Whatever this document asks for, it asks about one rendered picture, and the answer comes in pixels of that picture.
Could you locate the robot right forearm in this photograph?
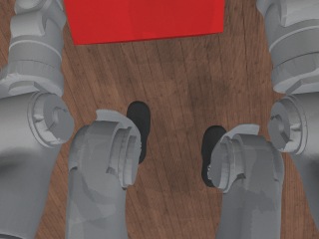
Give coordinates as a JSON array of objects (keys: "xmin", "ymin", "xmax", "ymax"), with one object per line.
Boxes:
[{"xmin": 256, "ymin": 0, "xmax": 319, "ymax": 96}]

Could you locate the carton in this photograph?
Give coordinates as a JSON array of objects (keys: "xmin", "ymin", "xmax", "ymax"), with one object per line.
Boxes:
[{"xmin": 64, "ymin": 0, "xmax": 224, "ymax": 45}]

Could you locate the right robot foot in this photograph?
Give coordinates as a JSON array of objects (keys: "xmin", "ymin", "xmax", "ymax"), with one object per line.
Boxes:
[{"xmin": 201, "ymin": 125, "xmax": 226, "ymax": 188}]

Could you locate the robot right upper arm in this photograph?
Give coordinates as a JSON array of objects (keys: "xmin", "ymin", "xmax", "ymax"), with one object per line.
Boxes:
[{"xmin": 267, "ymin": 92, "xmax": 319, "ymax": 232}]

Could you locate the robot right shin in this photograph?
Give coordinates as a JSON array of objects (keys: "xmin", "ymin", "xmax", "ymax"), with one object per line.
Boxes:
[{"xmin": 207, "ymin": 123, "xmax": 285, "ymax": 186}]

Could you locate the robot left forearm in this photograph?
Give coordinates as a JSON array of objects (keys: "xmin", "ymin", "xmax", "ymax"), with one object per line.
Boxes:
[{"xmin": 0, "ymin": 0, "xmax": 67, "ymax": 99}]

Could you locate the robot left upper arm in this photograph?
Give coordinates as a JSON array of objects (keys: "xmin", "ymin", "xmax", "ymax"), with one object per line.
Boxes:
[{"xmin": 0, "ymin": 91, "xmax": 75, "ymax": 239}]

